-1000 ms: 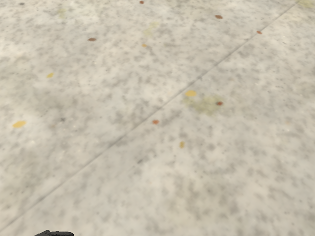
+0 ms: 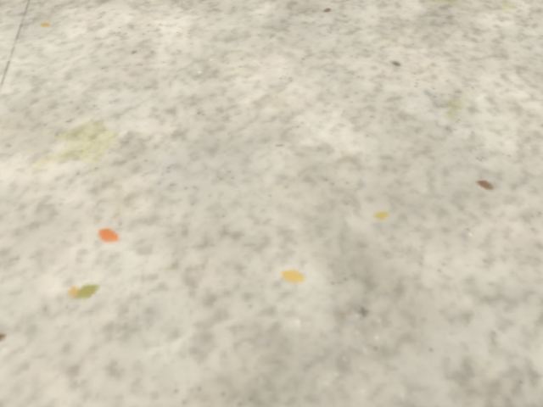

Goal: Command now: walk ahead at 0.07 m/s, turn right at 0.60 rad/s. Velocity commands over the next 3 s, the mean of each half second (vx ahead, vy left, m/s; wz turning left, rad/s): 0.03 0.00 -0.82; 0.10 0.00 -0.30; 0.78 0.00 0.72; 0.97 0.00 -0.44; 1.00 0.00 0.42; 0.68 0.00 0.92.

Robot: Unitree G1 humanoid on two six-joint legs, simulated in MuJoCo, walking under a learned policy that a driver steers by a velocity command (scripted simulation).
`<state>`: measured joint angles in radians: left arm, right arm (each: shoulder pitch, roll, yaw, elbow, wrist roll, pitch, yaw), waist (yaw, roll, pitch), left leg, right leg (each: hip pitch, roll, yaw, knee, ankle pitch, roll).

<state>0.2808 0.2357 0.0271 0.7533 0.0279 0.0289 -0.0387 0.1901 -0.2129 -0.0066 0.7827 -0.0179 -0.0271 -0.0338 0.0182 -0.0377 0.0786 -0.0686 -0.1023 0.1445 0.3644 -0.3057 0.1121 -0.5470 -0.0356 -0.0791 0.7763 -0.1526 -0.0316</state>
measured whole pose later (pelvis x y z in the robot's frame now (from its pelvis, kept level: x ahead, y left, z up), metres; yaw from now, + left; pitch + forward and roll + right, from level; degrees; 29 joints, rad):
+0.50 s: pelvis +0.08 +0.03 -0.01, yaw -27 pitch +2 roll +0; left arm 0.22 0.34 0.11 0.65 0.01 0.08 -0.02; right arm 0.14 -0.28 -0.01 0.69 -0.02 0.00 -0.04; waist 0.05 -0.03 0.05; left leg -0.34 -0.05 -0.11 0.53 -0.25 -0.02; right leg -0.38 0.18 0.28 0.58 -0.22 -0.02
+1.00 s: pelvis +0.11 +0.03 +0.01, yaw -32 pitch +1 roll +0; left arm 0.23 0.23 0.02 0.71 0.03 0.01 0.02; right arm 0.34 -0.28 -0.06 0.78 -0.02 0.04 0.05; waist -0.03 0.02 0.00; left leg -0.47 -0.01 -0.01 0.97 -0.36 0.04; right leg -0.10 -0.01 -0.04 0.36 -0.27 -0.02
